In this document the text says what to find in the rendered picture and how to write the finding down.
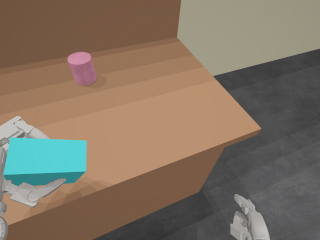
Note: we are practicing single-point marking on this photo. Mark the robot right hand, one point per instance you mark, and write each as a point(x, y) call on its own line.
point(253, 226)

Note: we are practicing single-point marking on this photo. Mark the sponge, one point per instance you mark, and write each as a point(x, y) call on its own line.
point(38, 161)

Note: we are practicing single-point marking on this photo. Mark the robot left hand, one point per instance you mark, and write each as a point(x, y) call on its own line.
point(25, 193)

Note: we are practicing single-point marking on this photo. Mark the table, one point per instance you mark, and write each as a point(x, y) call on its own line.
point(155, 120)

